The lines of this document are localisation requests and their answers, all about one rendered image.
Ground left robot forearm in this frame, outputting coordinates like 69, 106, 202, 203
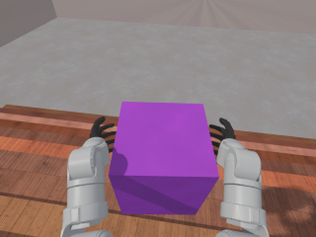
60, 136, 111, 237

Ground carton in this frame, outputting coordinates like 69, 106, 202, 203
109, 102, 219, 215

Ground right robot hand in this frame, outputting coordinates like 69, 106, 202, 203
209, 118, 236, 155

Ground right robot forearm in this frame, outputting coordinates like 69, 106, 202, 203
216, 138, 270, 237

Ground left robot hand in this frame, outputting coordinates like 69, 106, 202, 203
90, 117, 117, 153

